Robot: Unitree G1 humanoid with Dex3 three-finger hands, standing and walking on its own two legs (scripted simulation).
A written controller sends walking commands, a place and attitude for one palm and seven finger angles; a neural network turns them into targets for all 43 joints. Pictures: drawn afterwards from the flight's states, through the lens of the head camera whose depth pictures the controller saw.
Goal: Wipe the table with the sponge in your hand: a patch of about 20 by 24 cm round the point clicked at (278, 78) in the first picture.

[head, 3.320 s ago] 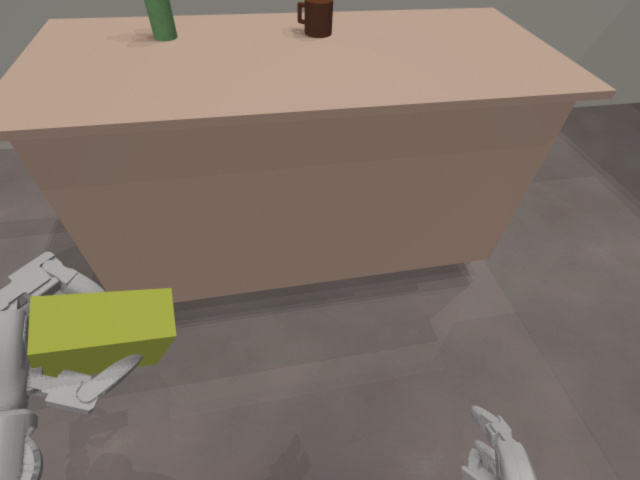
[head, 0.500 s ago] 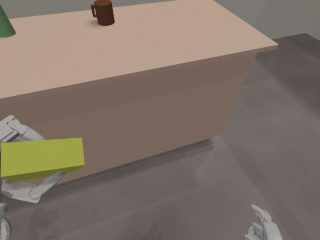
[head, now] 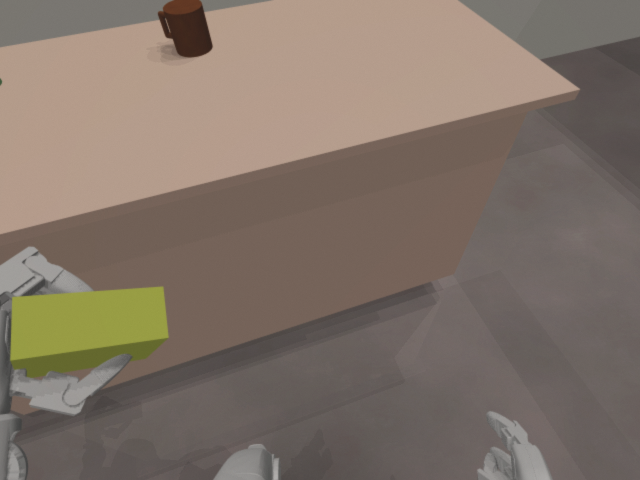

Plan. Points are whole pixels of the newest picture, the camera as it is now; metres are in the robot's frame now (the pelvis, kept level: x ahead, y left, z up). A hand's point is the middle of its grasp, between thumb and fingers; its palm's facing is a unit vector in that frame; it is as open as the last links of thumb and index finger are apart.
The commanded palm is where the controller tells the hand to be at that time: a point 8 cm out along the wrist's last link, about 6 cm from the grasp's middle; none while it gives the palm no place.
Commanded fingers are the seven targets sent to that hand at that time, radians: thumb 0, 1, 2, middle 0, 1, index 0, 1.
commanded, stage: take the last steps up to it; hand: left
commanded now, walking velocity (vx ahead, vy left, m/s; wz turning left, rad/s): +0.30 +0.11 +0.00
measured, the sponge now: (111, 330) +0.23 +0.21 +0.14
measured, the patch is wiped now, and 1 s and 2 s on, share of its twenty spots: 0.00 0.00 0.00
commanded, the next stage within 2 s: come to a stop and stand still in 1.02 s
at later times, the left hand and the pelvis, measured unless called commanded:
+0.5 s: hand (107, 244) +0.31 +0.23 +0.16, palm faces +0.40 -0.79 -0.47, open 9.3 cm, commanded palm +0.26 +0.28 +0.17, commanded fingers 0.00 0.10 1.30 -1.20 -1.60 -1.20 -1.60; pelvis +0.09 +0.00 -0.02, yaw -1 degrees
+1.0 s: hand (88, 195) +0.37 +0.27 +0.17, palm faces +0.38 -0.83 -0.41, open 9.3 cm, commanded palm +0.31 +0.32 +0.17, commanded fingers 0.00 0.10 1.30 -1.20 -1.60 -1.20 -1.60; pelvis +0.15 +0.04 -0.01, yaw -1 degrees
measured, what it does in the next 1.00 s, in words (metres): walks ahead: left foot, then right foot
